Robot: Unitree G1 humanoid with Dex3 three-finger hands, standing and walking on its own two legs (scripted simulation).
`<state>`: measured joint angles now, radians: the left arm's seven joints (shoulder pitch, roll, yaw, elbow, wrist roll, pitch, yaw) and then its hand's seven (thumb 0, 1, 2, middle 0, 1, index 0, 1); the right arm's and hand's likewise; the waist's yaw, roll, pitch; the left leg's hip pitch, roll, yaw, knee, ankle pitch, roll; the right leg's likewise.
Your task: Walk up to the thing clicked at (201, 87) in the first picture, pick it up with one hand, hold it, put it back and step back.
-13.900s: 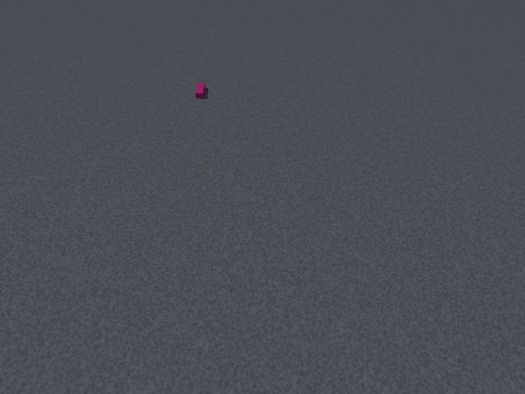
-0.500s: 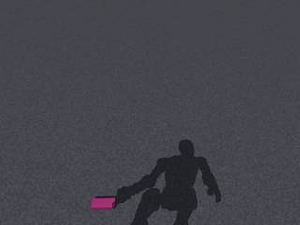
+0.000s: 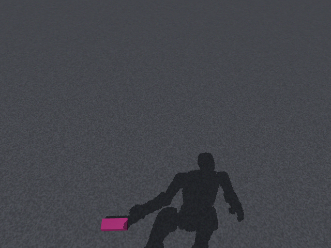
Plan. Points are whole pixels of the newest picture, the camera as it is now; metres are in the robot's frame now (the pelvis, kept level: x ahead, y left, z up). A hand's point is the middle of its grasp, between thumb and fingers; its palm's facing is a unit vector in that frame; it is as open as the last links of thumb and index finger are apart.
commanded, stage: stand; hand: left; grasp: from above
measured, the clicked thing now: (114, 224) +0.41 +0.24 -0.76
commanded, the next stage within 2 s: rise first in 0.24 s
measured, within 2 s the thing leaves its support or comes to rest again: neither
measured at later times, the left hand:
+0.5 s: hand out of the picture +0.13 +0.25 -0.16, palm faces +0.02 -0.95 -0.32, open 7.9 cm
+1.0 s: hand out of the picture +0.12 +0.26 -0.23, palm faces -0.14 -0.89 -0.44, open 13.8 cm
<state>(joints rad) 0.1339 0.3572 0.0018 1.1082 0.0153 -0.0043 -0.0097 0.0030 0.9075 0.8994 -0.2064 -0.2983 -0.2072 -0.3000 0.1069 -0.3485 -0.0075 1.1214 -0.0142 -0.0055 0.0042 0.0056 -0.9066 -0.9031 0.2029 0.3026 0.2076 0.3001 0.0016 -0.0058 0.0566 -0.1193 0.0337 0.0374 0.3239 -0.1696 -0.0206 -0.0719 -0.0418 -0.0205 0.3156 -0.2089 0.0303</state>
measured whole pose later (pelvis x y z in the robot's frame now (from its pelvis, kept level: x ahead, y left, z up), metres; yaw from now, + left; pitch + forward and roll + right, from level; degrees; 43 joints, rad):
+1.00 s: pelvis -0.02 +0.00 -0.08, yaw +0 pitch +16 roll -2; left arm 0.17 0.32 0.16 0.64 0.25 0.13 -0.02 0.00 -0.47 1.02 -0.08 -1.02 -0.07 -1.04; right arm 0.21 -0.25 -0.05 0.61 0.00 -0.10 -0.02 0.01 -0.88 -0.90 0.20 0.30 0.21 0.30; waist -0.02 0.00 -0.08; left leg -0.86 0.06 -0.01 1.06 -0.47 -0.02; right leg -0.79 -0.03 -0.03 1.03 -0.51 0.03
